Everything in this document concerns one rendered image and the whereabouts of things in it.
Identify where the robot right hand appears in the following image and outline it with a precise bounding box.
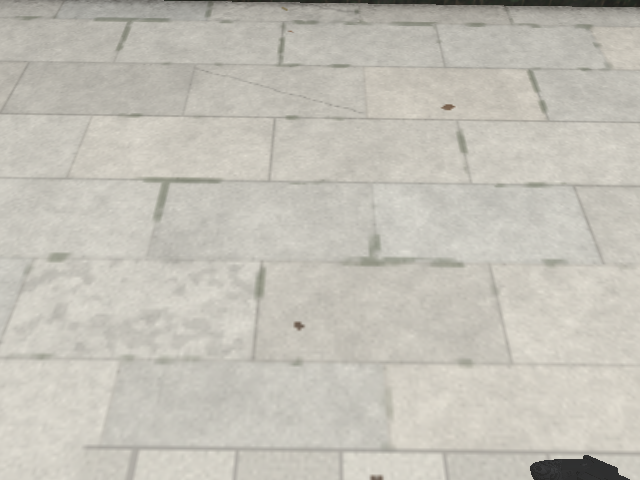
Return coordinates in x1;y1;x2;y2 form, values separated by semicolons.
530;455;630;480

